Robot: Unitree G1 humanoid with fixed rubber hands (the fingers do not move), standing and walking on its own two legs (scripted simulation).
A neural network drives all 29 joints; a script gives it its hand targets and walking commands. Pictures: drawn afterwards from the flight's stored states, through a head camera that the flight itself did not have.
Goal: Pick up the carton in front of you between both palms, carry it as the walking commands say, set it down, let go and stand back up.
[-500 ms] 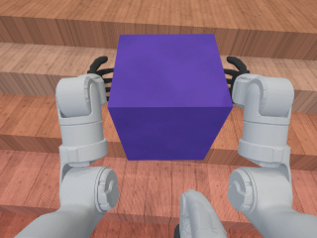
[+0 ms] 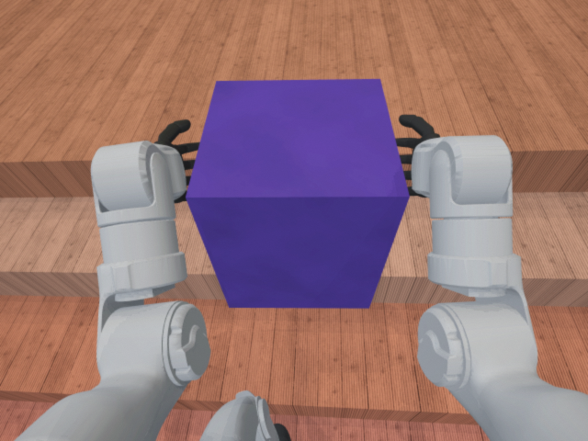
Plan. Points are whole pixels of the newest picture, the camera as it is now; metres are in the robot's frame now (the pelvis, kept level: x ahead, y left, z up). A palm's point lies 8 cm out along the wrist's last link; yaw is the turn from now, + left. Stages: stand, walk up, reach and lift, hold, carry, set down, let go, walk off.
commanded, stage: carry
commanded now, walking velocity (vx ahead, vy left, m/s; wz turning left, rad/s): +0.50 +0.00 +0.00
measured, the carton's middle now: (298, 202) +0.41 -0.04 +0.09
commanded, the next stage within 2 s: none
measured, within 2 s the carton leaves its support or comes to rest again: neither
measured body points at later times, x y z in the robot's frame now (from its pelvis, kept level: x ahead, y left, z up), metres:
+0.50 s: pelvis +0.29 -0.10 +0.19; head +0.33 -0.09 +0.64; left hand +0.67 +0.08 +0.33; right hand +0.71 -0.22 +0.34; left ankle +0.18 +0.04 -0.35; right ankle +0.34 -0.18 -0.48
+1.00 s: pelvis +0.61 -0.07 +0.37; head +0.65 -0.11 +0.82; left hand +1.03 -0.01 +0.52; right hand +0.96 -0.30 +0.50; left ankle +0.66 +0.01 -0.31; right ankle +0.52 -0.17 -0.11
